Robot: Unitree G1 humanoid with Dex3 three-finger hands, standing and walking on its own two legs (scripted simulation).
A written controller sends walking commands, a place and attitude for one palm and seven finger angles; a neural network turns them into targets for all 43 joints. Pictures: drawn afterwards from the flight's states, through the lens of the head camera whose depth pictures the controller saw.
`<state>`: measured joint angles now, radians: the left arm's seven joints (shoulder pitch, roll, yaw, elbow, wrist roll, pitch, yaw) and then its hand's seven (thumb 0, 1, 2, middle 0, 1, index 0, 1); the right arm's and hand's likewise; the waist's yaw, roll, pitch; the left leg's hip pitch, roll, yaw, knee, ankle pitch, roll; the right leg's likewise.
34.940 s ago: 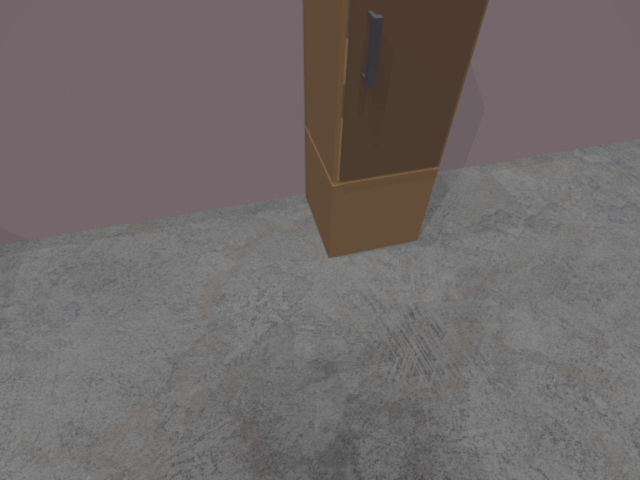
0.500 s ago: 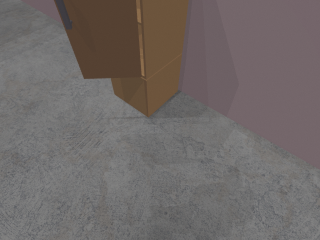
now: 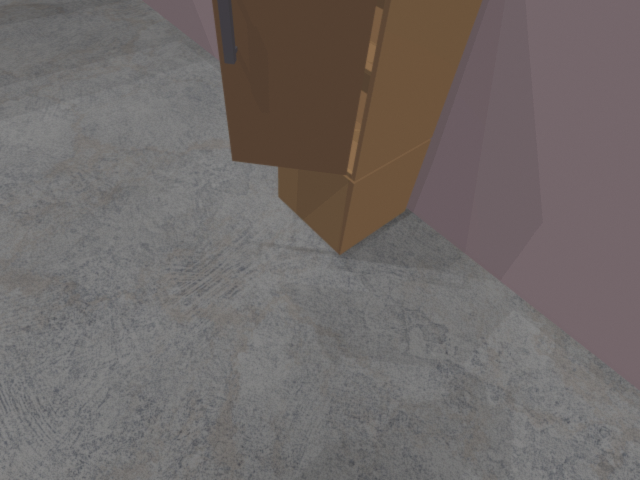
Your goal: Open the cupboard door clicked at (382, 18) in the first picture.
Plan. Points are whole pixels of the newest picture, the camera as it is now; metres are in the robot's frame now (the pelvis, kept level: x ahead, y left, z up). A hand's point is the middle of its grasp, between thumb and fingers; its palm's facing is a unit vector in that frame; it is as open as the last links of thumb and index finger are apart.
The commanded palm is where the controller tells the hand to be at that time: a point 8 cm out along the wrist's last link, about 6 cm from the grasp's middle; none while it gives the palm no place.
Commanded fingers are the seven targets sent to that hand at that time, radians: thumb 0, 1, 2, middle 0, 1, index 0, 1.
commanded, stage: take the last steps up to it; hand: left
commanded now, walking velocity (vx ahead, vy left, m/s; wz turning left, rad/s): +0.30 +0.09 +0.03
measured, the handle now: (229, 19) +0.98 +0.29 +0.09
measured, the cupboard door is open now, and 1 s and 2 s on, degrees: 43 43 43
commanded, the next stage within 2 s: come to a stop and stand still in 0.90 s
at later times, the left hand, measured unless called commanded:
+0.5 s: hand (223, 383) +0.27 +0.16 -0.15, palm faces +0.06 -0.98 -0.17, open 7.3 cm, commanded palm none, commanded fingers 0.00 0.90 0.90 -0.20 -0.30 -0.20 -0.30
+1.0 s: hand (187, 326) +0.36 +0.25 -0.17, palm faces +0.05 -0.98 -0.17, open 7.4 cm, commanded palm none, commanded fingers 0.00 0.90 0.90 -0.20 -0.30 -0.20 -0.30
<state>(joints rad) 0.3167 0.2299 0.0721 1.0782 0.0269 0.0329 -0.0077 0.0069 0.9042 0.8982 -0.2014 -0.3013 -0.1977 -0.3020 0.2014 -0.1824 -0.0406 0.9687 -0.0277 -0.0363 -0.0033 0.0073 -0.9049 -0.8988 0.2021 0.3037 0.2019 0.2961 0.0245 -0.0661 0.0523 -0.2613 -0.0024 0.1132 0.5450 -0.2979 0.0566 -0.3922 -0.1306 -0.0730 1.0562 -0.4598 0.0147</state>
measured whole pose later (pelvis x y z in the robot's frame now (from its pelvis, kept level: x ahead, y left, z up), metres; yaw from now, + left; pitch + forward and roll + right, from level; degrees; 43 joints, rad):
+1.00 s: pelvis +0.34 +0.08 +0.01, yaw +0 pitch +0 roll +0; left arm 0.26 0.16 0.05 1.06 0.03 -0.01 0.00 0.01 0.91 0.90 -0.20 -0.30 -0.19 -0.30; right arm 0.23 -0.17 -0.04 1.04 -0.03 -0.07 -0.03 -0.01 -0.94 -0.90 0.21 0.30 0.20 0.30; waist 0.02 -0.02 0.03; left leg -0.21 0.01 0.16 0.40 -0.21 0.05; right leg -0.45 -0.09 -0.09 0.89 -0.34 -0.01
